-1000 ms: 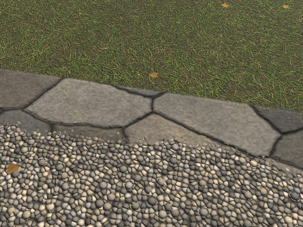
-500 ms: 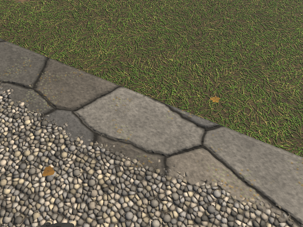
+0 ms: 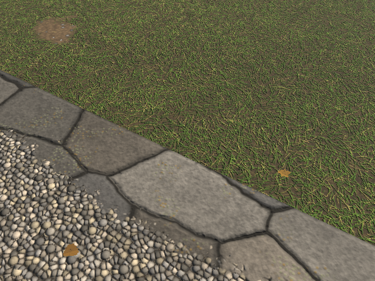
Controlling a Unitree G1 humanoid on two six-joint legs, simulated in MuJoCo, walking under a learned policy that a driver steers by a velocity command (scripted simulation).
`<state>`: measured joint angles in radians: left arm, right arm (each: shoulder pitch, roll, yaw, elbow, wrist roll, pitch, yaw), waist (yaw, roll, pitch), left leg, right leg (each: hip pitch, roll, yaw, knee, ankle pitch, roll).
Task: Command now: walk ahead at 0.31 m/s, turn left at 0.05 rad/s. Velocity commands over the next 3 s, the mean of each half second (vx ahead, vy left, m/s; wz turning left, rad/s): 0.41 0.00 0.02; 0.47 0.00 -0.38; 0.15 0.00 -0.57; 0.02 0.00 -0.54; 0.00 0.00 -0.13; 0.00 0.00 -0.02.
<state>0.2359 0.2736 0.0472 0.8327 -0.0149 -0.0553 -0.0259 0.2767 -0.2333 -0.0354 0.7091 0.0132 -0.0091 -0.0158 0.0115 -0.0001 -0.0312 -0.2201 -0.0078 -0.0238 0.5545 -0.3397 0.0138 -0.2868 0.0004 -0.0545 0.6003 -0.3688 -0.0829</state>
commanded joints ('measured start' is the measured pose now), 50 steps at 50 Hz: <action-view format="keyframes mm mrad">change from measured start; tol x32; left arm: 1 114 85 27 4 5 -36 -9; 26 310 -15 -21 -22 6 -21 27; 50 -160 51 33 -225 8 11 -43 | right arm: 1 -130 -115 -34 -89 5 -23 0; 50 30 -224 -80 92 4 -36 -19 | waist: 1 77 45 64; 3 106 -307 83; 21 61 -104 139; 26 -87 290 -367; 50 -36 95 68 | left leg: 1 -189 132 -192 -106 -131 114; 5 -684 42 -78 592 -131 37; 21 -386 49 38 -9 308 36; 24 34 -17 85 -45 284 107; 27 587 411 -706 -256 -165 279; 34 21 257 -99 -429 215 184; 46 257 284 181 -392 443 146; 50 301 272 241 -145 1042 98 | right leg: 1 164 -62 100 -150 57 -42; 4 377 -404 717 -408 -159 -243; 24 270 -202 82 -71 872 -36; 26 -316 41 90 605 -161 58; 28 -482 -33 191 740 -105 41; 42 -436 -117 136 232 474 75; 50 -309 0 -61 48 266 7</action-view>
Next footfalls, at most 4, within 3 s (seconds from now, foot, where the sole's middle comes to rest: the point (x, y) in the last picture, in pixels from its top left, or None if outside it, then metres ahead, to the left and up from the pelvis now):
0.50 left None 0.38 0.15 -0.77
1.06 right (234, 258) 0.64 -0.13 -0.77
1.54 left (184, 230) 0.76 0.06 -0.77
1.94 right None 0.55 -0.11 -0.77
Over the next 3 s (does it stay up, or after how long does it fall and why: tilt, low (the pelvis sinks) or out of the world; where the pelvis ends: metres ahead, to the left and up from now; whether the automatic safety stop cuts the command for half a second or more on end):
stays up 0.61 0.00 0.01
